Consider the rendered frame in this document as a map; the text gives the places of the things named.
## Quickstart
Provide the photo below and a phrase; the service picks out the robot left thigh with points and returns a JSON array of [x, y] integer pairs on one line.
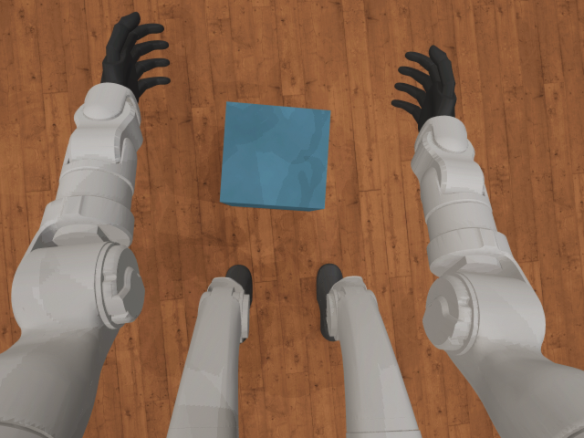
[[206, 405]]

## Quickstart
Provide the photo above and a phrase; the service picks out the robot left forearm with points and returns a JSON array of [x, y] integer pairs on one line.
[[98, 175]]

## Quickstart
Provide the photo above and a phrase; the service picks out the left robot upper arm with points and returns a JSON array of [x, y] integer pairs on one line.
[[70, 303]]

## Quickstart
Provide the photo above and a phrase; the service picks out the carton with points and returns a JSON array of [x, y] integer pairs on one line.
[[275, 157]]

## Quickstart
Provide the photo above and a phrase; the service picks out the right robot foot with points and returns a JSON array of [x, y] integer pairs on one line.
[[328, 275]]

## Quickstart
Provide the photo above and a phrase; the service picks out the right robot upper arm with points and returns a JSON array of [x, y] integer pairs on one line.
[[492, 328]]

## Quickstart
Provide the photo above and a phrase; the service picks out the left robot hand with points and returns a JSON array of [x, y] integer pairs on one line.
[[120, 64]]

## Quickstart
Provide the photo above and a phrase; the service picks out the robot right forearm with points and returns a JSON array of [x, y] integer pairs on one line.
[[456, 206]]

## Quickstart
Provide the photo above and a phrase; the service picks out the right robot hand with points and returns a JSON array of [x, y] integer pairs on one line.
[[439, 98]]

